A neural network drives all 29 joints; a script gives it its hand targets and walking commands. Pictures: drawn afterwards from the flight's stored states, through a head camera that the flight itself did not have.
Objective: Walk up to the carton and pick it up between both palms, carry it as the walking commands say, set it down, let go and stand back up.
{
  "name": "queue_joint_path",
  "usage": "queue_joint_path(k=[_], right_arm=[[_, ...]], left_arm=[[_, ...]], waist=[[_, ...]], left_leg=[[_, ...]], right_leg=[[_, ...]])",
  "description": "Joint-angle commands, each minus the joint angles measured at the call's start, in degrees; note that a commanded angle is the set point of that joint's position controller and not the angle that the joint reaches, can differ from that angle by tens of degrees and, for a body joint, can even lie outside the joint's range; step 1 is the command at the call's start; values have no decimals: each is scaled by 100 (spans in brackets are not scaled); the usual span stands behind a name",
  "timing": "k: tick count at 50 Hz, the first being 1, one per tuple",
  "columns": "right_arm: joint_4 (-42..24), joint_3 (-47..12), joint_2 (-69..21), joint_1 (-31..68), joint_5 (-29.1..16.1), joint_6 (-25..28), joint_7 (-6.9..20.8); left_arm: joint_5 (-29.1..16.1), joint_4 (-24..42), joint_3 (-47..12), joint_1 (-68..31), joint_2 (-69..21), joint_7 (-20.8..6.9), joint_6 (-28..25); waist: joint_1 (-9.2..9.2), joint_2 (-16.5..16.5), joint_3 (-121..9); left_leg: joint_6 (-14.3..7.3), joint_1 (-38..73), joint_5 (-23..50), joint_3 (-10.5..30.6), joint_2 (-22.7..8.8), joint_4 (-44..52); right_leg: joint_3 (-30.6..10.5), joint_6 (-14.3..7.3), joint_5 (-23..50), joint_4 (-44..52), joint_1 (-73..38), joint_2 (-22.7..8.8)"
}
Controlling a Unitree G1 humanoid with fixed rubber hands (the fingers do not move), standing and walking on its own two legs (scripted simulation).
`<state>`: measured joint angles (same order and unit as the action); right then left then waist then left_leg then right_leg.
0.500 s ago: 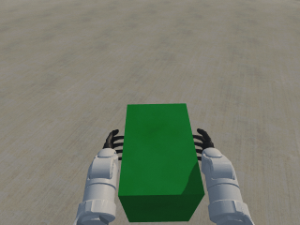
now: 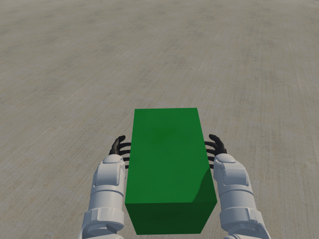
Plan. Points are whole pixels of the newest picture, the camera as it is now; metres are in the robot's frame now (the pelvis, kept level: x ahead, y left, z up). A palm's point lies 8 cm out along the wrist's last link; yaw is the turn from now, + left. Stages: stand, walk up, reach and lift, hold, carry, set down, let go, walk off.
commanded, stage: reach and lift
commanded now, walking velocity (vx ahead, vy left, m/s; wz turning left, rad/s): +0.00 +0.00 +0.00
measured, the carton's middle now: (167, 170) +0.32 +0.00 -0.02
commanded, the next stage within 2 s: hold in 0.48 s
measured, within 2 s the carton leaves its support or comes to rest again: neither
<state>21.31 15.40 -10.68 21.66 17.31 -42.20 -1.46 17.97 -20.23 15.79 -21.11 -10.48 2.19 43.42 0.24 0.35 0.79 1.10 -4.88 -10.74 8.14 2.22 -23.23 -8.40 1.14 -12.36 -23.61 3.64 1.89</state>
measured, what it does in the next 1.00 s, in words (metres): stands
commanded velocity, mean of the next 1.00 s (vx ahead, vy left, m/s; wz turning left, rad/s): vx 0.00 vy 0.00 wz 0.00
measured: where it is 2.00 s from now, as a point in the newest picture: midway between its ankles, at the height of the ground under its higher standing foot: outside the picture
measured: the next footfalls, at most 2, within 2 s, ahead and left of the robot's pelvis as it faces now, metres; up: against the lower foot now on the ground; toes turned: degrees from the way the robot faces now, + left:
right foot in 1.96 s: -0.07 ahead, -0.09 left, +0.00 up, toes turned -8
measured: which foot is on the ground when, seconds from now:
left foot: down 0.00-1.00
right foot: down 0.00-1.00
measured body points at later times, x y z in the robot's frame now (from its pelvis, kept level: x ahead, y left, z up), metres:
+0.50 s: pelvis +0.01 +0.00 +0.00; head -0.05 +0.00 +0.45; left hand +0.31 +0.14 +0.04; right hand +0.31 -0.14 +0.05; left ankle +0.03 +0.13 -0.74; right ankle +0.02 -0.14 -0.74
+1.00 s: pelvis -0.01 +0.00 +0.00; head -0.07 +0.01 +0.44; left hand +0.30 +0.14 +0.04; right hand +0.30 -0.14 +0.05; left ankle +0.03 +0.13 -0.74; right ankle +0.02 -0.13 -0.74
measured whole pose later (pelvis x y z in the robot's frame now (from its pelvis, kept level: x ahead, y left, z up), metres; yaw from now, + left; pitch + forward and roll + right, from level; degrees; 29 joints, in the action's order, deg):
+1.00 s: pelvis -0.01 +0.00 +0.00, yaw +0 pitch -9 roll +0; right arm 19.9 13.0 -9.8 19.0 16.5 -44.2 -1.5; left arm 17.4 -19.0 12.5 -18.6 -9.7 2.4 45.4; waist 0.0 0.6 0.0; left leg 1.0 -4.1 -10.9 7.7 2.1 -23.9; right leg -8.0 1.1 -12.3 -24.0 2.8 1.9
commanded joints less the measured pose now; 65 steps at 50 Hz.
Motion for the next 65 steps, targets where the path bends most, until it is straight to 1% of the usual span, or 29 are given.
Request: queue_joint_path(k=[1,14,22,29,34,43,49,56,65], right_arm=[[-81,-2966,-5644,3191,-1588,194,1436],[-387,-3126,-5641,2713,-1665,125,1439],[-578,-3233,-5711,2436,-1720,81,1433],[-688,-3283,-5748,2299,-1755,46,1430],[-692,-3273,-5754,2335,-1770,34,1435],[-510,-3174,-5806,2614,-1769,49,1472],[-356,-3082,-5816,2768,-1748,64,1502],[-304,-3051,-5790,2799,-1739,72,1522],[-467,-3160,-5734,2617,-1773,65,1517]], left_arm=[[-1697,208,-3101,-3444,-5636,-1497,-281],[-1769,493,-3261,-2944,-5690,-1483,-224],[-1830,698,-3377,-2681,-5736,-1507,-185],[-1874,820,-3466,-2539,-5753,-1528,-148],[-1888,832,-3481,-2555,-5742,-1536,-136],[-1866,661,-3385,-2828,-5776,-1563,-147],[-1821,494,-3277,-2975,-5819,-1585,-153],[-1793,419,-3230,-2975,-5851,-1588,-148],[-1836,566,-3330,-2754,-5858,-1564,-135]], waist=[[7,-41,-1526],[-29,-35,-1589],[-41,-21,-1570],[-36,-16,-1491],[-31,-17,-1401],[-23,-30,-1303],[-17,-39,-1276],[-27,-45,-1297],[-45,-44,-1376]], left_leg=[[12,498,459,-450,308,359],[15,681,978,-410,318,343],[7,711,1107,-395,329,342],[-4,659,1022,-386,321,354],[-13,570,791,-381,305,363],[-33,431,262,-400,277,361],[-36,413,82,-410,265,364],[-29,461,165,-413,261,361],[-15,550,526,-403,266,342]], right_leg=[[455,-64,530,426,-30,326],[413,-53,1009,432,-119,328],[394,-41,1148,448,-157,322],[387,-44,1068,467,-156,316],[391,-55,836,475,-110,309],[407,-78,317,471,24,290],[420,-95,132,473,87,280],[421,-104,194,471,92,280],[391,-93,523,458,11,286]])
